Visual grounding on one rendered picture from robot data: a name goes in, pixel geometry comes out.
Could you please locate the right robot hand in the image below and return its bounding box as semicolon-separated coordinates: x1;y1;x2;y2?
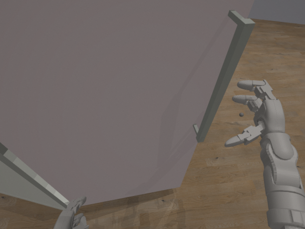
224;80;285;147

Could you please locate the right robot forearm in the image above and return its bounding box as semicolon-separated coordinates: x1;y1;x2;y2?
260;132;305;229

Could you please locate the fridge door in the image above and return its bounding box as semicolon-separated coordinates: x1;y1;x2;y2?
0;0;254;206

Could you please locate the left robot hand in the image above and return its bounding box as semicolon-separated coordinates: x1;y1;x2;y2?
53;196;89;229

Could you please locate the handle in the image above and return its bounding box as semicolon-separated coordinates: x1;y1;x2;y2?
193;10;255;143

